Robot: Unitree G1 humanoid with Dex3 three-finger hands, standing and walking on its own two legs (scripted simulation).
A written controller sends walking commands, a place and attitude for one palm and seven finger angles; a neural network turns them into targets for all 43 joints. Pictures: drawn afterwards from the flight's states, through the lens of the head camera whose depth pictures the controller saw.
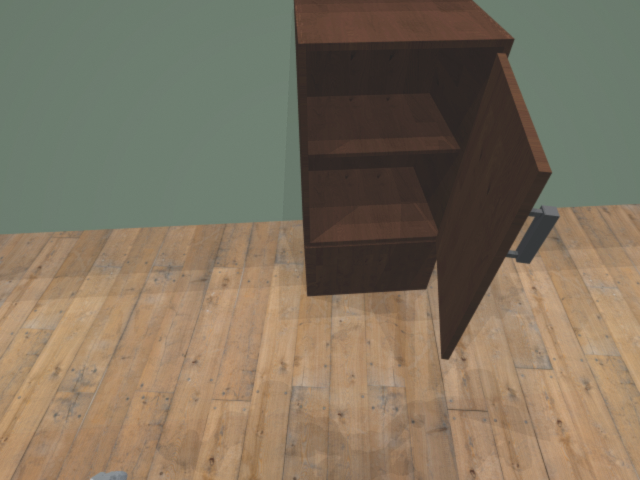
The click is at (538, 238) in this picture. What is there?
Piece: cupboard door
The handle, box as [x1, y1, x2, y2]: [506, 205, 559, 263]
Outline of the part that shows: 556,207 541,205 539,209 532,208 528,215 535,217 516,250 509,250 506,256 515,257 516,261 529,263 559,216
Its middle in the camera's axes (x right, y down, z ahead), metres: +0.37 -0.01 +0.70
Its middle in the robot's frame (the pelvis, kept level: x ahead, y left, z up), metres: +0.54 -0.33 -0.03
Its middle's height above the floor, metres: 0.74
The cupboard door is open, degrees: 76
